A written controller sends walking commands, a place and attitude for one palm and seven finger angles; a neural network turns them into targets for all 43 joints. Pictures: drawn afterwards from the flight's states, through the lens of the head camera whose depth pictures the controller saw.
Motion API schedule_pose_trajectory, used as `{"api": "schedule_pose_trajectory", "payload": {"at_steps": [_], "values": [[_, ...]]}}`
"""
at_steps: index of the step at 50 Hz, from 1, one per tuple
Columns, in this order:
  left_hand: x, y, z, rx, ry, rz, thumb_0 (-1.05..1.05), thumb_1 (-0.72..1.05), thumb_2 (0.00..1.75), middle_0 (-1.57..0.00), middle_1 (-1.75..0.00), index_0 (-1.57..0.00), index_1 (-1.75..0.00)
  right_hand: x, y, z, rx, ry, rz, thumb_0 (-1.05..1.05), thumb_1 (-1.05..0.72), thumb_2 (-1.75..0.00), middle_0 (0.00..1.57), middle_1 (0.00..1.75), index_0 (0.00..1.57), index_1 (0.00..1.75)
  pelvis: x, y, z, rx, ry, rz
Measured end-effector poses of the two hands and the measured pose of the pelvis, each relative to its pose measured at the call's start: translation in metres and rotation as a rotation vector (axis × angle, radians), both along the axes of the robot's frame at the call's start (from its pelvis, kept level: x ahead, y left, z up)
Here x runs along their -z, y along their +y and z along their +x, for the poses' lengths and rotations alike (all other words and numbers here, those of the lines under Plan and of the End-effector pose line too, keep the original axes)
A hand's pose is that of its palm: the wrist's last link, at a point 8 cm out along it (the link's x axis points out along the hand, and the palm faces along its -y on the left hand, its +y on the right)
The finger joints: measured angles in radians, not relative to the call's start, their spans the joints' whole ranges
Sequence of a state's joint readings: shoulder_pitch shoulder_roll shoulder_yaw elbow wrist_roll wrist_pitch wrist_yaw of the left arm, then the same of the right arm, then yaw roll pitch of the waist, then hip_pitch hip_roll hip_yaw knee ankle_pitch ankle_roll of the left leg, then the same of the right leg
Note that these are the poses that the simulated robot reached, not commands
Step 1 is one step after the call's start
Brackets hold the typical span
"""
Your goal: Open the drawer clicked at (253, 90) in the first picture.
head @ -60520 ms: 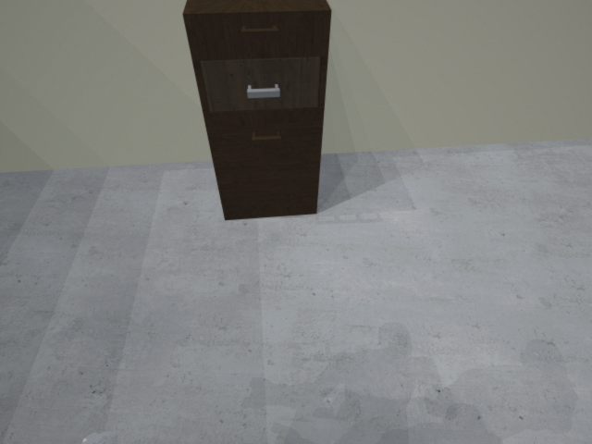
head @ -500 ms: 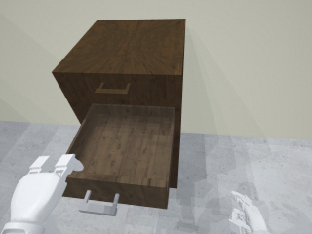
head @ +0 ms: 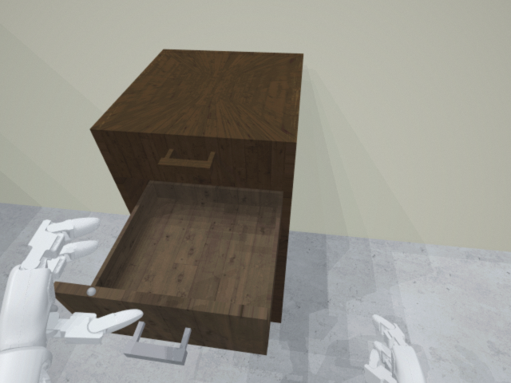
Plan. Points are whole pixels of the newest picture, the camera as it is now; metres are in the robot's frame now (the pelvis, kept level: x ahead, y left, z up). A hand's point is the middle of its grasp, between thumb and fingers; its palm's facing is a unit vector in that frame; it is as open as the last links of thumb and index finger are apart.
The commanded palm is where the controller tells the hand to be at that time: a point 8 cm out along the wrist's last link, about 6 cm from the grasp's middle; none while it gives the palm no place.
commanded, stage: draw the hand back to the body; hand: left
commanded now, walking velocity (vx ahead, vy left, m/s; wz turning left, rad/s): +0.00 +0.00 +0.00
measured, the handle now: (159, 341) +0.22 +0.21 -0.12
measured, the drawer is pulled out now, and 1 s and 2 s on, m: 0.30 0.30 0.30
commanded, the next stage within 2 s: step back with the hand held close in 0.64 s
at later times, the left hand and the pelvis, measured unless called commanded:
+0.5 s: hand (76, 287) +0.18 +0.22 +0.16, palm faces +0.41 -0.82 -0.41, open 8.2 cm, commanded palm +0.12 +0.27 +0.18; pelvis -0.01 -0.01 +0.00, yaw +0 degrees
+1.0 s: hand (75, 294) +0.17 +0.22 +0.16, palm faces +0.30 -0.80 -0.52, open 7.4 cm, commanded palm +0.11 +0.27 +0.18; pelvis -0.03 -0.01 +0.00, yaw -1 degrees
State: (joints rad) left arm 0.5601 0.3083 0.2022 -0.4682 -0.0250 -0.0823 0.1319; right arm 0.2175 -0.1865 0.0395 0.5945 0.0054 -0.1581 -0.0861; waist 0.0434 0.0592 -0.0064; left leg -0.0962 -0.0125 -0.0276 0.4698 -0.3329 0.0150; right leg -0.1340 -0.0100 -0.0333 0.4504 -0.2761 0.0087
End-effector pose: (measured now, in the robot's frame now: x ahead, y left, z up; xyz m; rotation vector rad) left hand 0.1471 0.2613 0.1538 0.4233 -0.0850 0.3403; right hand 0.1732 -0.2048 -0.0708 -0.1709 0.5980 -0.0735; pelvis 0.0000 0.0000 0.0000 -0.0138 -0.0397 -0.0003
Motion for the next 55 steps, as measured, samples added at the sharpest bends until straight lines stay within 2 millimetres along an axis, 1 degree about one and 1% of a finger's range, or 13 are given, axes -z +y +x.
{"api": "schedule_pose_trajectory", "payload": {"at_steps": [11, 21, 25, 29, 38, 42, 44, 49, 52, 55], "values": [[-0.011, 0.002, -0.008, -0.026, 0.005, 0.029, -0.01, 0.21, 0.60, -0.26, -0.74, -0.26, -0.74, -0.001, -0.015, 0.007, 0.008, 0.003, -0.007, 0.02, -0.90, -0.90, 0.21, 0.30, 0.21, 0.30, -0.003, -0.006, -0.002, 0.002, 0.004, 0.002], [-0.028, 0.003, -0.012, -0.052, -0.062, 0.062, 0.00, 0.56, 0.75, -0.24, -0.51, -0.23, -0.51, -0.001, -0.022, 0.007, 0.013, -0.006, 0.000, 0.02, -0.90, -0.90, 0.20, 0.30, 0.20, 0.30, -0.003, -0.012, -0.005, 0.003, -0.008, 0.004], [-0.026, 0.000, -0.011, -0.049, -0.058, 0.054, 0.00, 0.69, 0.81, -0.22, -0.43, -0.22, -0.43, 0.000, -0.023, 0.004, 0.017, -0.001, 0.008, 0.02, -0.90, -0.90, 0.20, 0.30, 0.20, 0.30, -0.003, -0.014, -0.006, 0.005, -0.009, 0.006], [-0.023, -0.003, -0.011, -0.043, -0.041, 0.049, 0.01, 0.79, 0.85, -0.22, -0.36, -0.22, -0.36, 0.001, -0.025, 0.000, 0.020, 0.005, 0.010, 0.02, -0.90, -0.90, 0.20, 0.30, 0.21, 0.30, -0.004, -0.016, -0.008, 0.007, -0.008, 0.006], [-0.025, -0.005, -0.015, -0.041, -0.043, 0.063, 0.01, 0.87, 0.89, -0.21, -0.31, -0.21, -0.31, 0.005, -0.029, -0.006, 0.031, 0.019, 0.011, 0.02, -0.90, -0.90, 0.20, 0.30, 0.20, 0.30, -0.004, -0.017, -0.009, 0.007, -0.011, 0.006], [-0.038, 0.001, -0.013, -0.036, -0.085, 0.124, 0.01, 0.88, 0.89, -0.21, -0.30, -0.21, -0.30, 0.005, -0.031, -0.009, 0.029, 0.047, 0.003, 0.02, -0.90, -0.90, 0.20, 0.30, 0.21, 0.30, -0.004, -0.017, -0.014, 0.002, 0.013, 0.000], [-0.040, 0.003, -0.011, -0.027, -0.087, 0.145, 0.01, 0.88, 0.89, -0.21, -0.30, -0.21, -0.30, 0.006, -0.034, -0.013, 0.039, 0.069, -0.003, 0.02, -0.90, -0.90, 0.20, 0.30, 0.21, 0.30, -0.004, -0.015, -0.018, 0.004, 0.031, -0.001], [-0.029, 0.002, -0.010, 0.033, -0.014, 0.153, 0.01, 0.89, 0.89, -0.21, -0.30, -0.21, -0.30, 0.007, -0.041, -0.023, 0.090, 0.114, -0.021, 0.02, -0.90, -0.90, 0.21, 0.30, 0.21, 0.30, -0.004, -0.007, -0.024, 0.011, 0.065, 0.004], [-0.023, 0.003, -0.014, 0.064, 0.023, 0.158, 0.01, 0.89, 0.89, -0.21, -0.30, -0.21, -0.30, 0.006, -0.042, -0.030, 0.115, 0.132, -0.036, 0.02, -0.90, -0.90, 0.20, 0.30, 0.21, 0.30, -0.003, -0.003, -0.029, 0.010, 0.075, 0.006], [-0.022, 0.008, -0.021, 0.074, 0.029, 0.168, 0.01, 0.88, 0.89, -0.21, -0.30, -0.21, -0.30, 0.005, -0.040, -0.037, 0.127, 0.138, -0.048, 0.02, -0.90, -0.90, 0.20, 0.30, 0.20, 0.30, -0.002, 0.000, -0.034, 0.009, 0.078, 0.008]]}}
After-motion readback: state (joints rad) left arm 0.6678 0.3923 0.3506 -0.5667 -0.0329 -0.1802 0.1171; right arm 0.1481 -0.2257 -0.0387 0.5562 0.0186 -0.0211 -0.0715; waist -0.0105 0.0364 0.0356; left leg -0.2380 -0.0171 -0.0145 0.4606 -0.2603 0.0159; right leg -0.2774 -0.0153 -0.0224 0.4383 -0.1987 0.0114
